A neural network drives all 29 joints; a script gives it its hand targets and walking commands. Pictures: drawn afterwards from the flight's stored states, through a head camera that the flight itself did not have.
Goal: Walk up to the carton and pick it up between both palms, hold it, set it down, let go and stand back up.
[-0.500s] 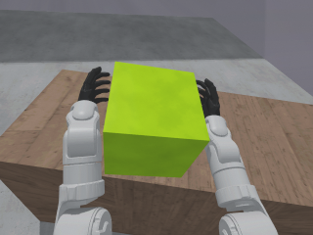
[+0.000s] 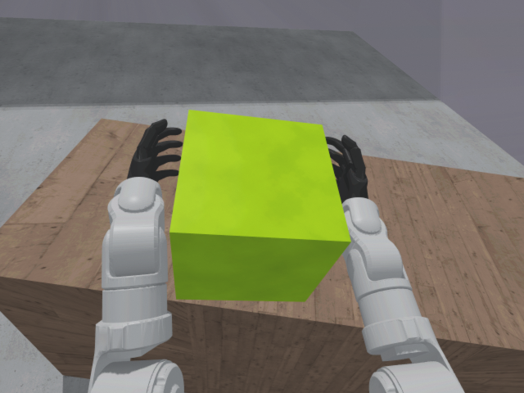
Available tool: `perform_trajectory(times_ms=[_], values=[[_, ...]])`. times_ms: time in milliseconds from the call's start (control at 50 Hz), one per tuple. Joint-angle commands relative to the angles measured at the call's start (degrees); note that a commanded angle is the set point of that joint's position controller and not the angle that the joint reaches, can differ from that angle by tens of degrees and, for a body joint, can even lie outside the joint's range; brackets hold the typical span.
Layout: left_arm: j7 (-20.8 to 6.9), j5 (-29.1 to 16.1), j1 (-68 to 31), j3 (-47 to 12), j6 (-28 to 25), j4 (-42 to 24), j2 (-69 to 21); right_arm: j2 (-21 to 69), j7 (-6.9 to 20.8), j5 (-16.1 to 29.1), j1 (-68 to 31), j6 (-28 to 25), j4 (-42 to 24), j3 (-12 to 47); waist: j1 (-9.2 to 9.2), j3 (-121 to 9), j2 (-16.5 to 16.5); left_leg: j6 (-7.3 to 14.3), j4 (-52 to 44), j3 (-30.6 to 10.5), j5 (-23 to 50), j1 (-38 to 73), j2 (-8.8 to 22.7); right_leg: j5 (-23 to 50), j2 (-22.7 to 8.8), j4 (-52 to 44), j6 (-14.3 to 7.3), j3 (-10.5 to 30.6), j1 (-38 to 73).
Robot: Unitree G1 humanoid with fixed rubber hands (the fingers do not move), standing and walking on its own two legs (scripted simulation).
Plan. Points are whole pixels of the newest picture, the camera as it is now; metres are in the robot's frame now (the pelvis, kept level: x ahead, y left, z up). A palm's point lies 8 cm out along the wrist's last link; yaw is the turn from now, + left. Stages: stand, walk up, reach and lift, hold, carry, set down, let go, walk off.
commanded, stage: hold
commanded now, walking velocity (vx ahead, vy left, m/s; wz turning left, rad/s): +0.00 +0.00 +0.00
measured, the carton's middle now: (250, 210) +0.34 +0.01 +0.13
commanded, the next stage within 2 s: set down in 0.64 s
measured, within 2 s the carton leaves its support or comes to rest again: neither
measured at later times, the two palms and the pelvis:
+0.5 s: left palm (152, 170) +0.35 +0.14 +0.20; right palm (356, 190) +0.35 -0.15 +0.18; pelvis -0.02 +0.00 +0.00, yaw +0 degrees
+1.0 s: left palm (136, 176) +0.35 +0.16 +0.19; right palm (341, 192) +0.35 -0.13 +0.17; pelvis +0.00 +0.00 +0.00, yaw +1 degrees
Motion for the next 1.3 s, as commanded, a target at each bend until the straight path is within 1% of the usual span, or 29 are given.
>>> perform_trajectory(times_ms=[0,40,120,260,280,340,400,420,440,460,520,600,620,640,660,680,760,780,860,900,940,1000,1060,1100,1120,1160,1200,1220,1280], values=[[-6.68,-8.27,-27.72,-26.33,-1.69,-3.72,-24.04,27.01,4.8,2.4,-34.05,-2.53,-13.16,22.7,-1.63,-19.21,5.82,-3.46,-1.32,2.13,24.37,-2.1,-0.89,13.31,2.47,2.1,1.79,-0.88,11.54],[-7.15,-6.56,-25.26,-23.46,-1.44,-0.47,-24.05,27.23,4.98,0.92,-34.69,-2.39,-14.27,21.72,-0.08,-15.9,3.91,-2.76,-1.98,2.61,20.42,-4.37,-1.57,11.73,2.11,1.46,2.16,-0.69,12.14],[-7.32,-8.67,-26.99,-25.46,-1.92,-1.98,-24.39,27.77,4.46,1.67,-36.28,-2.87,-16.47,22.72,-0.89,-19.93,4.16,-2.6,-1.38,2.69,22.02,-3.29,-1.54,12.75,2.16,2.37,1.66,-1.08,11.87],[-6.67,-7.79,-32.79,-24.04,-1.44,2.59,-24.59,27.69,5.46,-0.17,-41.35,-2.68,-12.0,19.79,-0.65,-16.53,4.52,-1.32,-4.28,2.72,10.39,-8.2,-1.33,-0.07,1.44,0.91,1.43,-0.36,9.04],[-6.54,-8.0,-33.26,-24.43,-1.99,2.44,-25.98,27.56,5.93,0.1,-40.49,-2.64,-10.91,18.4,-0.11,-16.83,6.77,-1.82,-5.08,2.35,8.51,-9.31,-0.35,-0.89,1.74,1.44,1.37,-0.3,9.2],[-6.49,-7.89,-32.81,-21.83,-2.2,5.78,-25.95,28.49,6.17,-1.04,-42.29,-3.18,-9.08,18.38,-0.1,-16.44,2.64,-0.04,-5.84,2.54,6.25,-9.48,-1.22,-1.69,1.02,1.45,2.22,-0.89,9.94],[-7.3,-5.75,-35.88,-19.39,-2.13,9.78,-23.9,28.7,6.04,-1.85,-43.28,-2.99,-4.39,16.92,-0.55,-13.3,4.23,0.77,-6.75,2.85,1.98,-11.31,-1.31,-5.54,0.25,0.74,1.66,-0.41,9.01],[-7.34,-5.67,-35.77,-18.14,-2.31,9.63,-24.14,29.06,6.1,-1.86,-44.7,-3.34,-6.16,16.61,0.82,-14.46,3.83,0.59,-6.48,3.61,2.28,-11.42,-1.47,-4.67,0.65,1.07,2.0,-0.4,10.08],[-7.37,-5.79,-34.58,-17.83,-2.34,11.05,-25.09,28.2,6.29,-2.52,-44.28,-3.74,-5.7,15.5,-0.53,-13.75,3.35,0.19,-6.53,3.34,3.32,-10.28,-1.58,-4.56,1.01,1.15,2.16,-0.87,8.31],[-7.26,-5.61,-30.86,-17.18,-2.45,11.93,-24.04,28.48,6.07,-1.75,-43.36,-4.05,-6.92,16.2,0.24,-17.95,0.42,0.28,-5.4,4.02,8.34,-7.5,-1.37,0.24,1.55,1.04,1.77,-0.66,11.13],[-6.86,-6.72,-30.62,-20.56,-2.87,5.27,-25.04,28.63,5.18,0.57,-41.66,-4.61,-9.04,19.87,-0.58,-19.86,3.17,-0.99,-3.06,3.19,16.76,-5.14,-1.69,10.74,1.64,2.08,2.5,-0.58,13.16],[-6.86,-7.92,-31.44,-21.59,-2.85,1.72,-23.49,29.72,4.79,1.82,-42.27,-4.52,-13.24,21.86,1.03,-21.5,3.54,-1.42,-2.22,3.38,15.77,-6.7,-2.23,11.6,1.63,3.02,2.66,0.04,14.51],[-6.75,-7.78,-30.62,-23.13,-2.88,1.24,-24.18,30.31,4.92,1.2,-39.67,-4.37,-12.22,21.49,-0.27,-22.36,3.92,-0.89,-2.36,2.89,16.62,-5.59,-2.17,11.63,1.39,2.55,2.41,-0.45,13.6],[-6.9,-8.65,-26.08,-24.36,-4.14,-1.32,-26.57,29.49,4.99,1.6,-38.1,-5.2,-17.01,24.5,3.12,-24.44,4.4,-1.87,-1.99,3.32,18.97,-4.32,-2.79,13.47,1.13,3.82,1.7,-1.18,14.89],[-7.1,-9.2,-28.83,-25.47,-5.22,-3.45,-26.97,29.59,4.67,1.29,-39.54,-5.89,-18.65,24.84,2.07,-26.8,4.5,-1.76,-1.82,3.48,17.52,-6.29,-2.94,15.95,0.29,4.21,2.29,-0.01,16.01],[-7.13,-8.9,-26.62,-22.96,-5.45,0.31,-23.77,29.91,4.65,1.13,-37.55,-6.27,-16.41,24.78,3.01,-24.22,2.99,-0.84,-3.53,3.39,15.0,-8.67,-2.91,15.84,-0.08,3.96,2.36,0.43,16.94],[-8.61,-6.53,-28.75,-22.4,-7.26,3.9,-24.96,26.29,5.59,-2.83,-33.65,-8.13,-7.31,18.83,0.99,-13.69,5.2,-1.51,-5.92,4.21,10.51,-9.4,-2.12,4.54,0.14,1.68,1.52,-0.76,11.52],[-8.51,-7.96,-27.46,-24.1,-8.44,1.84,-24.72,27.34,5.82,-3.16,-34.86,-9.96,-10.89,19.29,0.47,-17.09,4.53,-1.43,-5.36,4.37,11.35,-7.1,-2.0,5.15,0.4,1.61,1.59,-1.14,11.39],[-8.11,-6.66,-26.49,-20.24,-11.12,3.31,-22.86,25.0,5.68,-6.09,-36.8,-14.35,-9.88,17.11,2.69,-15.58,1.99,-0.72,-4.81,3.81,13.8,-8.21,-1.75,8.66,0.29,1.94,2.11,-1.78,12.29],[-8.64,-6.19,-25.99,-21.12,-12.76,5.75,-22.13,24.68,5.96,-7.68,-33.96,-16.16,-6.64,14.43,0.03,-13.2,3.09,-1.05,-5.02,4.55,10.94,-7.01,-1.5,4.86,0.14,1.41,1.82,-2.0,11.45],[-8.54,-4.96,-26.53,-20.16,-14.47,9.52,-23.51,21.04,6.47,-10.82,-35.34,-18.09,-2.87,11.29,0.57,-11.46,4.7,-0.76,-6.8,4.84,6.23,-8.13,-0.87,-3.32,-0.11,0.11,1.1,-2.42,9.42],[-7.89,-5.27,-28.81,-19.17,-18.32,12.47,-21.8,21.5,7.82,-14.5,-37.11,-22.28,-2.99,9.02,0.78,-13.68,3.39,-0.3,-7.56,4.99,4.0,-10.18,-0.53,-4.51,0.11,0.57,1.04,-3.23,11.37],[-6.54,-4.72,-25.68,-17.95,-21.46,14.65,-23.41,22.96,8.22,-15.16,-34.01,-24.36,0.77,8.34,2.56,-13.57,4.63,-0.71,-7.17,5.43,8.87,-8.16,0.13,0.33,0.25,0.46,1.67,-2.72,11.61],[-6.3,-4.17,-26.42,-16.31,-22.52,17.17,-20.85,22.08,8.6,-16.13,-35.02,-24.98,3.5,7.83,2.44,-13.99,2.24,-0.89,-6.76,5.71,9.34,-8.05,-0.26,0.2,0.6,0.76,1.09,-2.86,12.07],[-5.82,-3.56,-24.69,-17.08,-23.03,16.93,-21.97,22.01,8.39,-15.5,-32.44,-25.36,5.25,7.4,3.62,-15.36,4.23,-0.9,-6.6,5.62,11.12,-7.34,0.11,3.69,0.11,0.94,1.62,-2.31,13.17],[-4.76,-4.96,-24.42,-18.6,-25.11,16.16,-22.9,22.01,8.07,-15.23,-31.89,-27.5,4.18,9.38,2.55,-17.65,3.03,-1.93,-4.6,5.42,16.39,-5.95,-0.48,8.03,0.74,1.92,1.92,-2.58,12.92],[-3.46,-4.82,-25.06,-20.05,-26.72,14.44,-23.51,22.23,7.58,-12.95,-33.15,-28.54,4.16,10.59,4.28,-20.52,4.18,-2.71,-2.81,4.99,22.73,-5.49,0.42,9.76,0.98,2.3,0.89,-0.91,11.97],[-2.77,-6.0,-25.35,-21.78,-27.18,12.65,-23.42,22.24,7.69,-12.19,-33.37,-29.14,2.06,12.43,3.34,-22.73,4.7,-3.4,-1.55,4.49,26.18,-3.72,0.21,10.67,1.32,2.44,1.6,-0.7,10.65],[-2.05,-5.74,-22.89,-22.31,-26.94,10.73,-24.37,24.48,7.58,-10.22,-31.18,-28.35,0.6,16.38,4.86,-26.02,5.0,-4.14,0.82,4.0,35.74,-0.65,0.39,19.27,2.16,3.33,1.08,-0.06,12.61]])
